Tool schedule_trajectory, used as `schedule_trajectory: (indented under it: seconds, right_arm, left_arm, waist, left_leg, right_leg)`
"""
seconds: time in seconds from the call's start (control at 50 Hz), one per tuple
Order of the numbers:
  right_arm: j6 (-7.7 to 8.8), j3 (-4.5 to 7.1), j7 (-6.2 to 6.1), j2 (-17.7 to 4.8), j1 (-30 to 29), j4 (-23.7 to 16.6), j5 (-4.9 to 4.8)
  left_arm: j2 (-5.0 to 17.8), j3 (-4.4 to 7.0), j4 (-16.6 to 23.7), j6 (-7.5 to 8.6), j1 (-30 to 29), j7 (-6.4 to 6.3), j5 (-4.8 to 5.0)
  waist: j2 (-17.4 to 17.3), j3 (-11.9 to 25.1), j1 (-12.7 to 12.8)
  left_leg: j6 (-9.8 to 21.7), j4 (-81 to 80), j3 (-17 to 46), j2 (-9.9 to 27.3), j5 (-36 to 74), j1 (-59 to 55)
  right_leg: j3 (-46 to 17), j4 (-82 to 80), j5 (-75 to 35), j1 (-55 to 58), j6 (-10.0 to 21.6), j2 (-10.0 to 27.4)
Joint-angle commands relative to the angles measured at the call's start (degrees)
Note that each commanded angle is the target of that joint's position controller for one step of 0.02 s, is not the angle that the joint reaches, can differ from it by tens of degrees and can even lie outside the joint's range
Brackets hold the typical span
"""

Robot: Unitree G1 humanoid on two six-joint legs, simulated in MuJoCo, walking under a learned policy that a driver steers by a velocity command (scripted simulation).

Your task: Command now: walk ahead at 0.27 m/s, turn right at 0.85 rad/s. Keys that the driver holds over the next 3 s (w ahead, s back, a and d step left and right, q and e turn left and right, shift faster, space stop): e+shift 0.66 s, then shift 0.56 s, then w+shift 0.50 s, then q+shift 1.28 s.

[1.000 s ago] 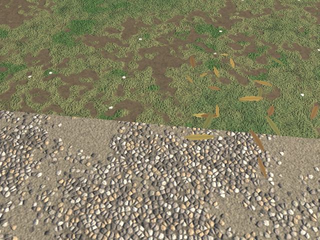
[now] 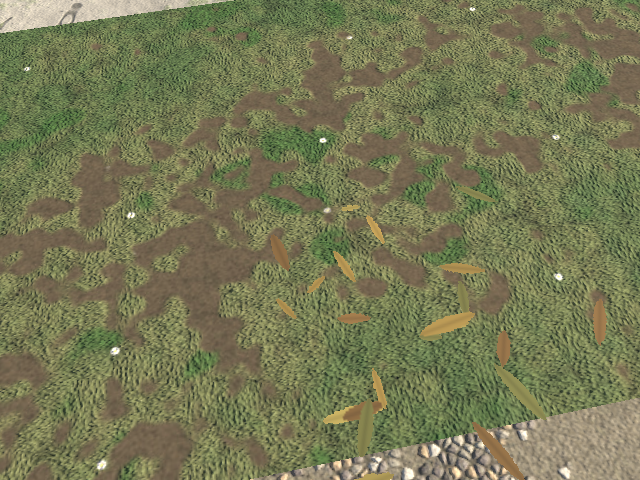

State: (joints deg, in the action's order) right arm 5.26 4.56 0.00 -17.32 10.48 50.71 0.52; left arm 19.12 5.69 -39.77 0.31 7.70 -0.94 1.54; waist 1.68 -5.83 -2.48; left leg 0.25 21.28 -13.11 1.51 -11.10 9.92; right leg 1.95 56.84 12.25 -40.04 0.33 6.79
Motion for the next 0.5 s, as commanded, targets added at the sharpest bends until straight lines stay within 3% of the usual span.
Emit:
schedule_trajectory:
  seconds: [0.02,0.06,0.1,0.12,0.14,0.16,0.18,0.2,0.22,0.24,0.26,0.3,0.32,0.36,0.42,0.5]
  right_arm:
    - [0.73,1.17,-0.85,-7.20,-12.88,-6.81,-1.76]
    - [-0.30,1.52,-1.02,-8.64,-12.05,-6.54,-2.82]
    - [-1.52,2.16,-1.10,-10.19,-11.79,-6.62,-3.56]
    - [-2.26,2.27,-1.00,-10.11,-12.10,-6.76,-4.12]
    - [-3.05,1.90,-0.81,-8.53,-11.50,-6.94,-4.05]
    - [-3.58,0.81,-0.45,-4.48,-7.73,-7.47,-1.47]
    - [-3.57,0.21,0.04,-3.36,-2.92,-8.38,0.79]
    - [-3.01,0.35,0.39,-6.15,-1.34,-9.18,-0.35]
    - [-2.42,0.68,0.41,-7.96,-5.49,-10.15,-1.62]
    - [-2.50,0.75,-0.17,-7.36,-7.87,-9.71,-0.99]
    - [-3.09,0.80,-0.80,-7.19,-9.19,-9.10,-0.27]
    - [-4.02,1.08,-0.66,-7.12,-10.39,-9.10,-0.04]
    - [-4.15,0.93,-0.52,-5.93,-10.36,-8.97,-0.08]
    - [-4.30,0.53,-0.53,-4.20,-11.11,-9.01,-0.31]
    - [-4.68,0.65,-0.86,-4.27,-11.96,-9.10,-0.83]
    - [-4.22,1.07,-0.88,-4.89,-12.67,-9.36,-0.91]
  left_arm:
    - [-0.42,-0.30,0.80,-1.19,10.35,2.09,-0.78]
    - [1.77,0.47,2.61,-1.86,7.95,3.25,-0.80]
    - [4.97,1.94,3.74,-2.26,8.32,3.66,-0.79]
    - [6.48,2.92,3.33,-2.14,11.50,3.47,-0.80]
    - [8.90,4.48,1.52,-1.74,17.89,2.69,-0.98]
    - [14.38,5.64,2.15,-1.26,16.28,1.47,-0.70]
    - [16.73,4.52,6.72,-0.47,10.85,1.73,-2.46]
    - [15.64,4.01,8.97,1.21,9.83,3.19,-3.27]
    - [13.73,3.67,9.46,2.21,8.17,3.66,-2.42]
    - [11.47,3.20,9.45,2.18,5.78,3.15,-0.82]
    - [9.28,2.43,10.12,1.62,3.45,2.17,-0.26]
    - [8.78,2.20,11.92,0.36,1.70,0.27,-1.24]
    - [9.02,2.34,12.26,0.04,2.46,-0.36,-1.47]
    - [9.40,2.64,12.46,-0.42,4.47,-1.22,-1.14]
    - [8.91,2.59,13.30,-1.29,4.42,-1.95,-0.92]
    - [8.30,2.45,14.26,-2.24,3.61,-1.77,-1.20]
  waist:
    - [-5.72,8.19,6.53]
    - [-5.34,8.10,6.03]
    - [-5.21,8.43,6.89]
    - [-4.25,9.67,8.79]
    - [-1.14,11.30,11.62]
    - [14.42,6.69,7.81]
    - [20.36,12.94,1.14]
    - [13.33,23.92,2.36]
    - [7.12,20.83,2.70]
    - [1.40,15.45,1.83]
    - [-0.21,13.87,1.03]
    - [0.88,13.47,0.48]
    - [0.90,14.23,0.73]
    - [0.75,15.17,1.59]
    - [2.80,14.07,2.33]
    - [6.19,11.50,3.51]
  left_leg:
    - [9.30,-6.04,0.92,13.84,29.05,4.43]
    - [7.74,-2.81,0.14,15.19,27.78,0.10]
    - [5.88,3.92,-0.29,16.05,31.95,-2.79]
    - [4.40,11.09,-1.14,15.27,33.69,-3.15]
    - [2.38,23.38,-1.29,12.54,29.37,0.39]
    - [-1.47,40.12,-1.50,5.00,-6.63,11.19]
    - [-4.11,57.49,8.14,-5.20,-32.13,25.73]
    - [-3.11,61.77,19.62,-5.14,-28.09,29.30]
    - [-1.36,59.39,20.76,-3.74,-22.34,31.61]
    - [-0.68,54.39,21.40,-1.61,-17.60,31.48]
    - [-0.53,49.36,22.09,-0.30,-14.48,28.80]
    - [-0.99,42.15,21.11,-1.47,-10.47,22.82]
    - [-1.50,39.25,20.74,-2.50,-9.38,21.75]
    - [-2.60,34.32,21.41,-4.04,-8.50,21.80]
    - [-3.80,29.78,22.81,-4.98,-6.84,22.65]
    - [-4.07,23.98,23.13,-5.62,-5.31,20.22]
  right_leg:
    - [-0.65,-10.16,-14.21,16.18,1.15,0.57]
    - [0.94,-13.71,-13.69,16.50,2.52,-0.44]
    - [3.92,-15.69,-7.84,18.70,4.49,-3.24]
    - [5.63,-18.66,-7.14,22.83,6.04,-5.49]
    - [4.98,-22.90,-9.15,31.09,8.35,-8.50]
    - [-10.11,-29.27,-37.49,34.03,11.55,-1.76]
    - [-35.10,-29.62,-45.74,42.77,21.96,7.38]
    - [-47.00,-38.49,-26.61,46.11,25.57,12.40]
    - [-45.12,-40.44,-11.28,43.96,22.65,11.09]
    - [-39.60,-39.70,-4.46,38.31,17.95,7.77]
    - [-35.15,-39.17,-3.11,33.23,15.26,5.16]
    - [-29.41,-39.01,-6.66,27.73,12.61,1.04]
    - [-28.31,-38.32,-10.18,28.11,12.25,0.08]
    - [-28.89,-37.50,-12.43,30.07,12.18,-0.39]
    - [-31.37,-37.60,-5.59,30.18,11.57,-0.92]
    - [-33.68,-37.55,0.92,28.08,10.52,-2.76]
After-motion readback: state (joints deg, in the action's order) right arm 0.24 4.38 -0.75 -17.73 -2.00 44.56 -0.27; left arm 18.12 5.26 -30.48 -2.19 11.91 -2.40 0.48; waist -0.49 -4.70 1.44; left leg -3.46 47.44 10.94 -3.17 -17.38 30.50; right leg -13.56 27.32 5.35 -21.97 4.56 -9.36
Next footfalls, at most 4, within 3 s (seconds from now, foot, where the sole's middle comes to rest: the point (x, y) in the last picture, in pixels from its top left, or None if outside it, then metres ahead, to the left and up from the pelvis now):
0.16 right None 0.25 -0.11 -0.78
0.66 left None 0.35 0.06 -0.78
1.06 right None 0.14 -0.11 -0.78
1.56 left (354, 462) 0.45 -0.03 -0.78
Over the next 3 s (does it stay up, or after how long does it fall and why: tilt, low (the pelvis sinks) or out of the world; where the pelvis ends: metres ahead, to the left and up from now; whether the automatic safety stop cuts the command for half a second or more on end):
stays up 0.67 -0.29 0.00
